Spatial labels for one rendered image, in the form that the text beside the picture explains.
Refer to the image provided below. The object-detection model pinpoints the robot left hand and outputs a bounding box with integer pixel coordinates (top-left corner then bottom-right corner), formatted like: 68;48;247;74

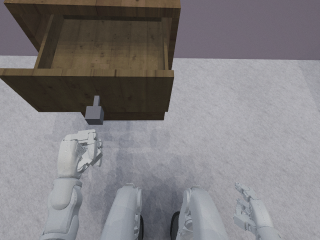
57;129;103;180

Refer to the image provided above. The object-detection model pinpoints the handle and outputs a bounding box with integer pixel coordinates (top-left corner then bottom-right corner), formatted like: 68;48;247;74
85;95;104;125

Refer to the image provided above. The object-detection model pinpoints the robot right foot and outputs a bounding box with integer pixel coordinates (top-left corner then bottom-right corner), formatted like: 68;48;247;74
170;211;180;240

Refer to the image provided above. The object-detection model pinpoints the robot left forearm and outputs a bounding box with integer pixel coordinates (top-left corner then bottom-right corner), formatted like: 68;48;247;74
38;177;83;240

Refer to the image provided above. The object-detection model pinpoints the robot right hand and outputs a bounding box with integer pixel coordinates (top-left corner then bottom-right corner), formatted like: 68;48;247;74
233;182;274;235

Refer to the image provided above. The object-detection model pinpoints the robot right forearm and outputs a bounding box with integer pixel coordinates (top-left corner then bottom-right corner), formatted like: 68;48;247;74
255;226;283;240

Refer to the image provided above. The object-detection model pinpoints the cabinet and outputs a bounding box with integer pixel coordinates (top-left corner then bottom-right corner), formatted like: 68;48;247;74
3;0;181;121

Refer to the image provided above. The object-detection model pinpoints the drawer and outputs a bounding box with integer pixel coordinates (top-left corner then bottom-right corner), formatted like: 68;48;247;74
0;14;174;112

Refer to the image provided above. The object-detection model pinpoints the left robot shin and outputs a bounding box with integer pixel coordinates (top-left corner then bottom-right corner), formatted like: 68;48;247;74
116;183;140;240

